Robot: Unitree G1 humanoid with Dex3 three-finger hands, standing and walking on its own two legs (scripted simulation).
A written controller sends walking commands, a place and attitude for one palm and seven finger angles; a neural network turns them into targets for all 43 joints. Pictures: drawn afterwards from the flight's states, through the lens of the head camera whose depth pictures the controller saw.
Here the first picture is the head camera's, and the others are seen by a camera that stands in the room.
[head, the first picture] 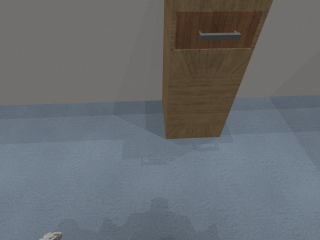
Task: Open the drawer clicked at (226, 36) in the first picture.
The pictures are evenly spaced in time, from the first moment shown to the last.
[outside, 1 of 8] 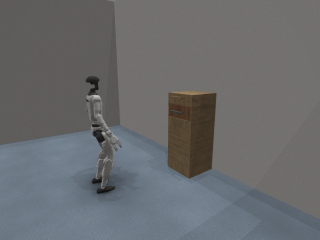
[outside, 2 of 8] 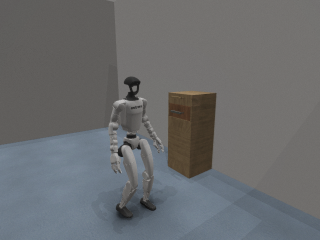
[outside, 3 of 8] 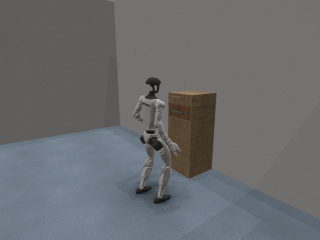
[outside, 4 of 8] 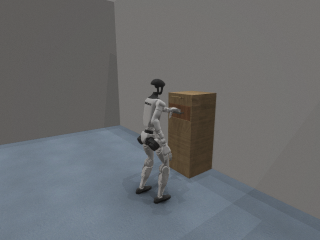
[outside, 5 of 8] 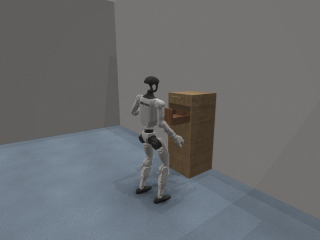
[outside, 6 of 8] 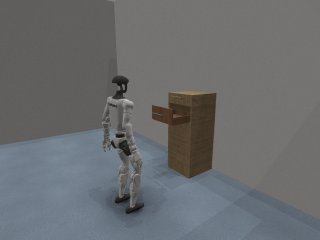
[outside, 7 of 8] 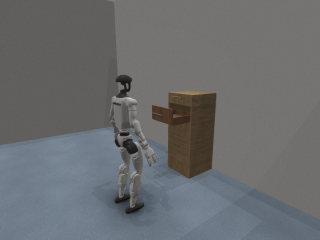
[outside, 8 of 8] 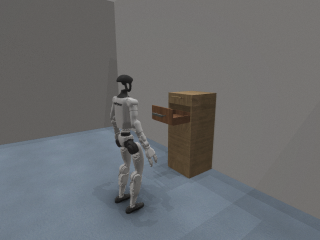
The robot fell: no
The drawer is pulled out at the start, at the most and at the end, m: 0.00 0.30 0.29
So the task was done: yes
